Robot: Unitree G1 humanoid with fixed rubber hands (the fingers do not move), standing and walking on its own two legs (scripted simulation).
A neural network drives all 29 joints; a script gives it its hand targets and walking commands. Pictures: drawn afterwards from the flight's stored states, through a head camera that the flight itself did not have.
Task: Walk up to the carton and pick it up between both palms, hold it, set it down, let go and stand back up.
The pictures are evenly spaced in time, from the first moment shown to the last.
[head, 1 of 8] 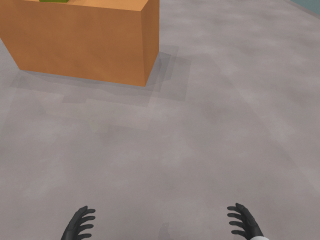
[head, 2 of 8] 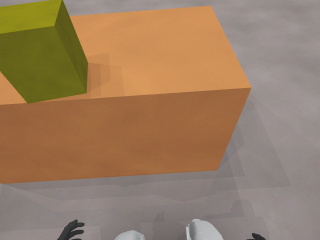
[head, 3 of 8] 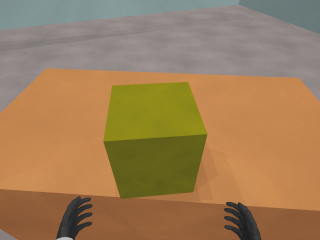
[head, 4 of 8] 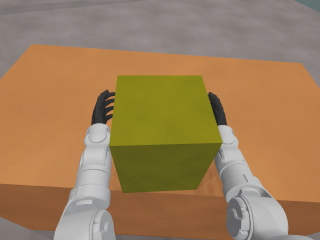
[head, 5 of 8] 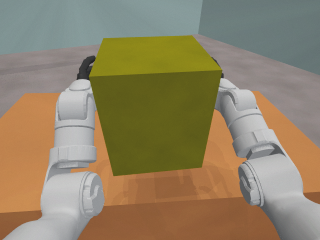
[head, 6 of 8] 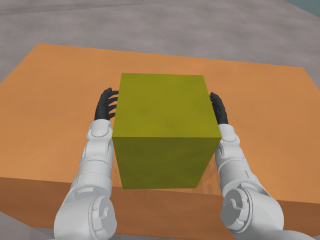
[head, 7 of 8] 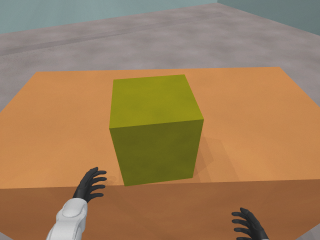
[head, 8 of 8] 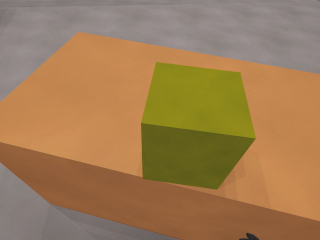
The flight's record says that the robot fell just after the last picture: no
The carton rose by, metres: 0.20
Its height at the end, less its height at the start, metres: +0.00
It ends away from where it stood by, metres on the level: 0.01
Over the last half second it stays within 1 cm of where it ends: yes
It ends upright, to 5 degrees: yes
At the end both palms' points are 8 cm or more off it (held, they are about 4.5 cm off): yes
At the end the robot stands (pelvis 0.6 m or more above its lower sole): yes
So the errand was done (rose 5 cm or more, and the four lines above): yes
